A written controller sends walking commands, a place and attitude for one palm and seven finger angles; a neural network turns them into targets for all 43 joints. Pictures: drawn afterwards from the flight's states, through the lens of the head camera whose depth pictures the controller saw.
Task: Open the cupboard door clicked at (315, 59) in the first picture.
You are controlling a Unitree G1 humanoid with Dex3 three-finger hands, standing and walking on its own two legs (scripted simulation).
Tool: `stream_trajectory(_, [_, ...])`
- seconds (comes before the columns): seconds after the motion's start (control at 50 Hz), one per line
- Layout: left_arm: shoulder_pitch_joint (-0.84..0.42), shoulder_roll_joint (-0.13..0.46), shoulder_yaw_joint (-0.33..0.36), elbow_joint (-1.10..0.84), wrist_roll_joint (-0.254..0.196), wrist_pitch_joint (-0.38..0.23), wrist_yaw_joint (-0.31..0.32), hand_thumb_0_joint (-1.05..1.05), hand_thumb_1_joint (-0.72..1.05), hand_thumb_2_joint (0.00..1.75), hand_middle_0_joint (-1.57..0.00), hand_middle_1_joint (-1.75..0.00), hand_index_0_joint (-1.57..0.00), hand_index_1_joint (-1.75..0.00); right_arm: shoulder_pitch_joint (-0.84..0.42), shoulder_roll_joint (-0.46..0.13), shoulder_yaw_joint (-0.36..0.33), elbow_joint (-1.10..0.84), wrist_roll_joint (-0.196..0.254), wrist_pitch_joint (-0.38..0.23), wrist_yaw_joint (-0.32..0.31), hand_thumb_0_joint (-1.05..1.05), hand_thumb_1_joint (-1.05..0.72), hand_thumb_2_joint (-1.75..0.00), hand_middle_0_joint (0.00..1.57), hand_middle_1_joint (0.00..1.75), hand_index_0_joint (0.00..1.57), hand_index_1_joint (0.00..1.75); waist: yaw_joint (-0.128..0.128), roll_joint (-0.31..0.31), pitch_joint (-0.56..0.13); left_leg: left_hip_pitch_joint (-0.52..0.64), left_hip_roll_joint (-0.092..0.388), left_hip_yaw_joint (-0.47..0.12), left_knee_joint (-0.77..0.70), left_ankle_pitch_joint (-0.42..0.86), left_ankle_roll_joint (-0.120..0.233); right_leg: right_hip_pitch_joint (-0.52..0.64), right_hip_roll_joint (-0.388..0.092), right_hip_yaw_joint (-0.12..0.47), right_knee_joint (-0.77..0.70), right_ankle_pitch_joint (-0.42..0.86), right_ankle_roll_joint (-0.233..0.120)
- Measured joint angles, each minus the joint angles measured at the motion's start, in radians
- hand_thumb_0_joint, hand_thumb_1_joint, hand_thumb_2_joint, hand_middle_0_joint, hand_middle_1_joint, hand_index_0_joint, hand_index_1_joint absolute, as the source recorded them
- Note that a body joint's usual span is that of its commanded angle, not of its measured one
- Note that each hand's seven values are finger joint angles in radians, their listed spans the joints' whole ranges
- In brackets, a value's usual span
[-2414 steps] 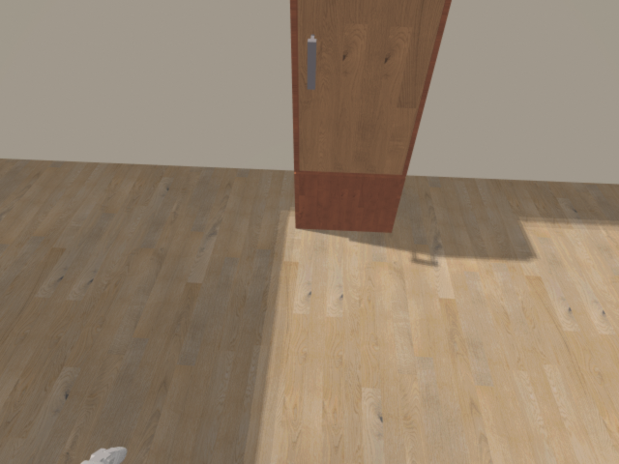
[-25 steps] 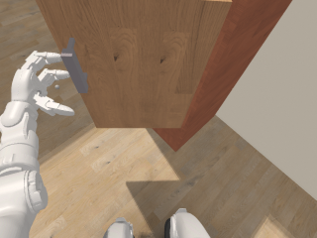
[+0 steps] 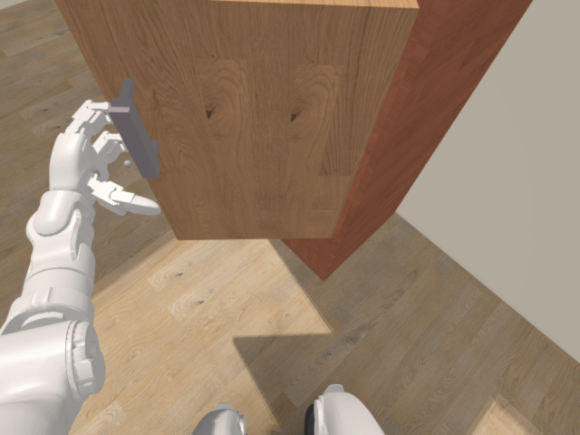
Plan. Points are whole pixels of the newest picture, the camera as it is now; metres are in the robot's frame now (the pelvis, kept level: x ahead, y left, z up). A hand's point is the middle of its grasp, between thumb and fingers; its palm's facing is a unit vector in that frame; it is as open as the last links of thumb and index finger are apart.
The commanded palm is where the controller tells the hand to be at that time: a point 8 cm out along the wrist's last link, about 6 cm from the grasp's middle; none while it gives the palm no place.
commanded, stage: slide the fingers in behind the handle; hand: left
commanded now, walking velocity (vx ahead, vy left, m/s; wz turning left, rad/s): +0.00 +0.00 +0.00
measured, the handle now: (140, 130) +0.52 +0.19 +0.06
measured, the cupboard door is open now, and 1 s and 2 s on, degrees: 49 50 51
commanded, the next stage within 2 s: close the thumb around the handle in 0.86 s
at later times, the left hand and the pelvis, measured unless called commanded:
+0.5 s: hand (150, 164) +0.46 +0.17 +0.07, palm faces +0.00 -1.00 -0.02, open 14.1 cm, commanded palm +0.43 +0.21 +0.06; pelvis +0.00 +0.00 +0.00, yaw +0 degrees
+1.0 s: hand (151, 167) +0.46 +0.17 +0.06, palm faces +0.01 -1.00 -0.03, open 14.2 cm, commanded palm +0.43 +0.20 +0.06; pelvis +0.00 -0.01 +0.00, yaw +1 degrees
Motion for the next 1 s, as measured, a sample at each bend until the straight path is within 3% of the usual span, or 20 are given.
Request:
stream_trajectory(0.26, [-0.004, -0.06, -0.053, -0.012, 0.022, -0.024, 0.076, -0.01, -0.5, 0.3, -0.3, -1.2, -0.29, -1.2, -0.016, 0.002, -0.008, 0.004, -0.004, -0.015, 0.007, 0.0, -0.9, -0.9, 0.2, 0.3, 0.2, 0.3, 0.008, 0.004, 0.005, 0.01, -0.008, -0.002, 0.0, 0.002, 0.0, 0.009, -0.008, -0.001, 0.007, -0.004, 0.001])
stream_trajectory(0.5, [-0.008, -0.08, -0.054, -0.003, 0.025, -0.031, 0.121, -0.01, -0.49, 0.3, -0.29, -1.2, -0.28, -1.2, -0.012, 0.008, -0.01, 0.009, -0.007, -0.022, 0.013, 0.0, -0.9, -0.9, 0.2, 0.3, 0.2, 0.3, 0.009, 0.005, 0.001, 0.007, -0.009, 0.005, 0.0, 0.005, -0.002, -0.001, -0.008, 0.006, 0.018, -0.005, -0.002])
stream_trajectory(1.0, [-0.008, -0.096, -0.085, 0.005, 0.019, -0.048, 0.14, -0.01, -0.49, 0.3, -0.28, -1.2, -0.25, -1.2, -0.017, 0.002, -0.017, 0.036, -0.007, -0.038, 0.01, 0.01, -0.9, -0.9, 0.2, 0.3, 0.2, 0.3, 0.022, 0.007, 0.003, 0.014, -0.014, -0.007, -0.003, 0.007, -0.007, 0.009, -0.013, -0.003, 0.019, -0.01, -0.006])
